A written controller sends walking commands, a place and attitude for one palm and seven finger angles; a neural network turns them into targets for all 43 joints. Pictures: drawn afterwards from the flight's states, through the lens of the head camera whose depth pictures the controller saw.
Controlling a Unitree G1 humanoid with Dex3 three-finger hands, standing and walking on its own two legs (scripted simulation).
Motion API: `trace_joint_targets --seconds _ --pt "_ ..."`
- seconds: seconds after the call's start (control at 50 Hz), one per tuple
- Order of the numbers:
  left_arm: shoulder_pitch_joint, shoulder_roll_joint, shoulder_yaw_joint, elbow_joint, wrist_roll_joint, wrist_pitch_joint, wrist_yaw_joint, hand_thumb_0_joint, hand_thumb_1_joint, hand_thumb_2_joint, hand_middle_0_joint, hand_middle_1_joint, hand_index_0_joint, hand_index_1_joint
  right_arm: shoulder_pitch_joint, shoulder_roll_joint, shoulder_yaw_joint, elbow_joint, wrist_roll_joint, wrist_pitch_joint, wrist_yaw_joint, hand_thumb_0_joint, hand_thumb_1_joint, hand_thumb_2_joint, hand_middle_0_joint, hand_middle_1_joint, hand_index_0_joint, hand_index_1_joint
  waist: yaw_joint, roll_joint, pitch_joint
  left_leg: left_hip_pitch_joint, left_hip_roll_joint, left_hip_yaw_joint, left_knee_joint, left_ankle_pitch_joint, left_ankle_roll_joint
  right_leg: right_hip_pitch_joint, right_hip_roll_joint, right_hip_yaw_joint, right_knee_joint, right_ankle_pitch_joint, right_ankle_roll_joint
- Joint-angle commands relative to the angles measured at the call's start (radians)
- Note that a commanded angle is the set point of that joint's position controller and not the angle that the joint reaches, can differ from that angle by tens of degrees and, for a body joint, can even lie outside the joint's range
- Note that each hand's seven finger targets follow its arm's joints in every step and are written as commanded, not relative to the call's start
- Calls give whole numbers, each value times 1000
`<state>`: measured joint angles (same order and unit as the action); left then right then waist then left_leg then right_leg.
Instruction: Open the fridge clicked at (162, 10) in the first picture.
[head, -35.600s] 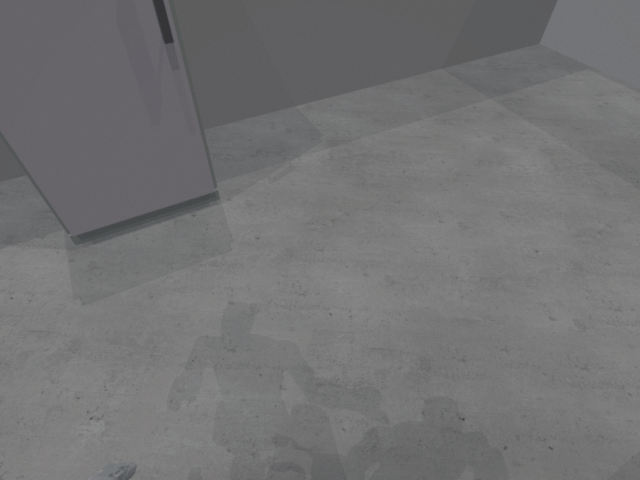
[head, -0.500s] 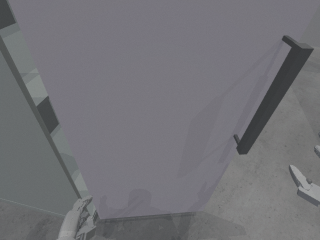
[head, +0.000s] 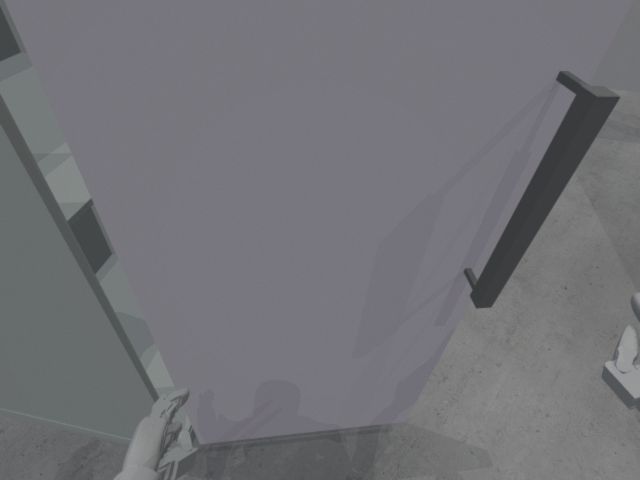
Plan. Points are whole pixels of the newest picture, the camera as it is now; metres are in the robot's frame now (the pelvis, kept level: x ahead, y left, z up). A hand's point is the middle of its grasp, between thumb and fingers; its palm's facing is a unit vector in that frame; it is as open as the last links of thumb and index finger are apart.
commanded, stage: step back with the hand held close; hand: right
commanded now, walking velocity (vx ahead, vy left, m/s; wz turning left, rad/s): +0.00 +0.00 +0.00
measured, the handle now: (517, 209) +0.42 -0.27 +0.16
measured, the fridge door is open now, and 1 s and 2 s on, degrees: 72 72 72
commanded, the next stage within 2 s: stop stepping back and stand still in 1.48 s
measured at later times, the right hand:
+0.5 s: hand out of the picture +0.16 -0.29 +0.15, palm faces +0.35 +0.81 -0.47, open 7.4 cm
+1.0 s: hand out of the picture +0.10 -0.32 +0.16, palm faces +0.47 +0.78 -0.42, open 7.4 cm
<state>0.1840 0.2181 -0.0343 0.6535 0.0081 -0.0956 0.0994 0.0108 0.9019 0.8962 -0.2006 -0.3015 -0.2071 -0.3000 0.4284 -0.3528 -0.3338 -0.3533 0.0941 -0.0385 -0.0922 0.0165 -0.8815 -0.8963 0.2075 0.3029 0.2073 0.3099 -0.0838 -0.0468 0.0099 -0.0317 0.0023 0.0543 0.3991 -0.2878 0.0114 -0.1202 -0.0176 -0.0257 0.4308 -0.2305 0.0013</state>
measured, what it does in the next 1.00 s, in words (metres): walks backwards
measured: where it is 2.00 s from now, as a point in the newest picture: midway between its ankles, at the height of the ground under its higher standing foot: outside the picture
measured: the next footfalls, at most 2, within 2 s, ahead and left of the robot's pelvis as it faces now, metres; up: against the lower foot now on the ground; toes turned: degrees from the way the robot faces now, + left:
left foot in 1.06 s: -0.12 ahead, +0.09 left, +0.00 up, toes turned -6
right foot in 1.44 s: -0.08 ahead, -0.13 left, +0.00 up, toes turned +0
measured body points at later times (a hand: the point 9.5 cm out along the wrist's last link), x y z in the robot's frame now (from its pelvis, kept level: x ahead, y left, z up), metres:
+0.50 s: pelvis -0.04 -0.03 +0.00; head -0.02 -0.04 +0.45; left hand +0.14 +0.21 -0.08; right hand +0.14 -0.33 +0.18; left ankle -0.04 +0.11 -0.74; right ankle +0.01 -0.12 -0.74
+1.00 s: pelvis -0.10 -0.05 -0.01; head -0.09 -0.08 +0.44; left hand +0.07 +0.18 -0.08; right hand +0.07 -0.36 +0.18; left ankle -0.10 +0.10 -0.73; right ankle +0.01 -0.12 -0.74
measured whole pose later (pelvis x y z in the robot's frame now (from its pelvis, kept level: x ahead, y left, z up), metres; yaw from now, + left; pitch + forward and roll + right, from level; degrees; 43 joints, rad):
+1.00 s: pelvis -0.10 -0.05 -0.01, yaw -3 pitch +0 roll +5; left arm 0.23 0.20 -0.01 0.61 0.02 -0.10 0.10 0.01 0.90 0.90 -0.20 -0.30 -0.21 -0.30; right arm 0.47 -0.43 -0.44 -0.49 0.03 -0.25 -0.13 0.02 -0.88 -0.90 0.21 0.30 0.21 0.31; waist 0.01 -0.01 0.01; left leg -0.28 -0.08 -0.01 0.63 -0.26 -0.01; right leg -0.44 -0.01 0.04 0.57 -0.13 -0.07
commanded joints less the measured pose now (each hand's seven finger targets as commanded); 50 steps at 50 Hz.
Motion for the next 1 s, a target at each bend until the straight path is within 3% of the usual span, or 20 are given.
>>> trace_joint_targets --seconds 0.0,0.08,0.1,0.12,0.16,0.22,0.3,0.38,0.48,0.56,0.62,0.66,0.68,0.72,0.78,0.84,0.88,0.9,0.94,0.98 --pt "-139 107 39 -162 -2 -60 7 0 900 900 -200 -300 -200 -300 -102 -198 -124 -196 -3 -68 -21 0 -900 -900 200 300 200 300 7 -2 -38 -98 14 -27 -87 234 -6 75 10 12 -54 196 -40" --pt "-146 111 40 -166 0 -67 5 0 900 900 -200 -300 -200 -300 -149 -189 -96 -268 -8 -78 -19 0 -900 -900 200 300 200 300 7 -23 -78 -76 14 -29 -84 259 -4 93 13 13 -52 220 -42" --pt "-153 131 40 -198 -6 -42 -1 0 900 900 -200 -300 -200 -300 -265 -327 -223 -332 -21 -117 -34 0 -900 -900 200 300 200 300 46 4 17 -192 61 -99 -149 323 -16 21 -7 28 3 185 -56" --pt "-140 112 39 -175 0 -22 -3 0 900 900 -200 -300 -200 -300 -146 -238 -161 -221 -23 -118 -26 0 -900 -900 200 300 200 300 53 64 9 -192 87 -94 -142 349 -15 8 -4 35 29 182 -54" --pt "-122 113 47 -197 -1 8 -12 0 900 900 -200 -300 -200 -300 -44 -197 -132 -201 -29 -122 -21 0 -900 -900 200 300 200 300 51 86 -46 -179 101 -84 -115 376 -17 -1 -10 28 44 208 -51" --pt "-115 118 57 -223 -5 40 -10 0 900 900 -200 -300 -200 -300 30 -208 -150 -237 -26 -135 -27 0 -900 -900 200 300 200 300 53 18 -125 -153 87 -62 -66 421 -24 16 -23 25 30 326 -50" --pt "-111 123 62 -248 -11 61 -3 0 900 900 -200 -300 -200 -300 71 -247 -188 -302 -19 -149 -39 0 -900 -900 200 300 200 300 54 16 -177 -132 63 -46 -18 435 -27 11 -41 45 13 421 -50" --pt "-112 130 67 -262 -13 60 4 0 900 900 -200 -300 -200 -300 83 -277 -218 -343 -14 -164 -47 0 -900 -900 200 300 200 300 51 -13 -187 -128 40 -45 10 363 -30 -29 -57 68 -18 382 -54" --pt "-103 144 71 -267 -14 38 5 0 900 900 -200 -300 -200 -300 79 -258 -208 -346 -19 -183 -52 0 -900 -900 200 300 200 300 57 -55 -134 -105 13 -48 37 194 -29 -184 -79 115 -98 95 -66" --pt "-99 152 73 -268 -15 14 4 0 900 900 -200 -300 -200 -300 62 -234 -210 -325 -39 -206 -54 0 -900 -900 200 300 200 300 58 -92 -86 14 -8 -62 127 99 -29 -449 -113 176 -180 -287 -99" --pt "-92 153 77 -265 -14 -7 4 0 900 900 -200 -300 -200 -300 44 -225 -210 -331 -50 -220 -51 0 -900 -900 200 300 200 300 60 -71 -76 20 -9 -82 134 50 -26 -519 -114 187 -164 -389 -107" --pt "-76 149 81 -257 -12 -21 0 0 900 900 -200 -300 -200 -300 35 -228 -209 -350 -54 -231 -52 0 -900 -900 200 300 200 300 63 -41 -82 -48 10 -111 80 -28 -13 -485 -88 169 -105 -385 -94" --pt "-72 151 84 -251 -8 -27 1 0 900 900 -200 -300 -200 -300 33 -251 -226 -361 -54 -234 -55 0 -900 -900 200 300 200 300 66 -18 -82 -105 25 -136 30 -83 -4 -440 -70 151 -65 -363 -84" --pt "-58 135 78 -233 -5 -35 -4 0 900 900 -200 -300 -200 -300 17 -228 -191 -371 -50 -242 -61 0 -900 -900 200 300 200 300 77 42 -62 -268 80 -181 -71 -164 25 -315 -30 114 37 -269 -54" --pt "-42 135 78 -195 1 -44 -1 0 900 900 -200 -300 -200 -300 -16 -250 -191 -386 -47 -252 -80 0 -900 -900 200 300 200 300 89 73 -90 -421 127 -183 -123 -146 46 -128 -4 78 140 -138 -28" --pt "-68 140 72 -198 0 -52 7 0 900 900 -200 -300 -200 -300 -19 -239 -188 -368 -49 -261 -85 0 -900 -900 200 300 200 300 85 -43 -64 -344 34 -102 -32 -145 -1 -217 -69 168 -44 -229 -47" --pt "-100 165 76 -216 -2 -67 18 0 900 900 -200 -300 -200 -300 -17 -248 -225 -362 -67 -273 -78 0 -900 -900 200 300 200 300 70 -224 -61 -43 -77 -57 246 -40 -33 -522 -198 345 -303 -529 -116" --pt "-85 156 80 -213 4 -67 17 0 900 900 -200 -300 -200 -300 4 -240 -238 -345 -72 -276 -73 0 -900 -900 200 300 200 300 62 -226 -80 20 -89 -65 332 37 -28 -573 -232 389 -308 -511 -143" --pt "-89 145 85 -219 6 -71 4 0 900 900 -200 -300 -200 -300 18 -235 -230 -355 -70 -278 -57 0 -900 -900 200 300 200 300 58 -154 -92 6 -87 -91 312 33 -22 -541 -223 344 -233 -411 -149" --pt "-77 152 92 -217 13 -76 -6 0 900 900 -200 -300 -200 -300 75 -243 -252 -338 -70 -286 -47 0 -900 -900 200 300 200 300 57 -174 -79 32 -97 -96 248 13 -15 -576 -204 328 -218 -428 -146"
